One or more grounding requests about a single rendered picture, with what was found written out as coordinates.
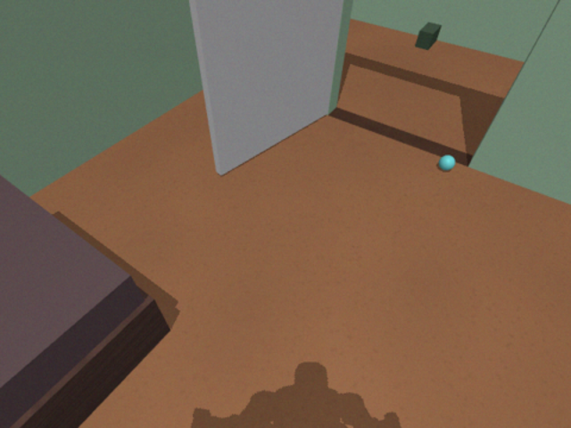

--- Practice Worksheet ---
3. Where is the bed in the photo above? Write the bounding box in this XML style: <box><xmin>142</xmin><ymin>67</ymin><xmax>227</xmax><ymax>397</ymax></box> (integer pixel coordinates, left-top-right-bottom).
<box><xmin>0</xmin><ymin>175</ymin><xmax>170</xmax><ymax>428</ymax></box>

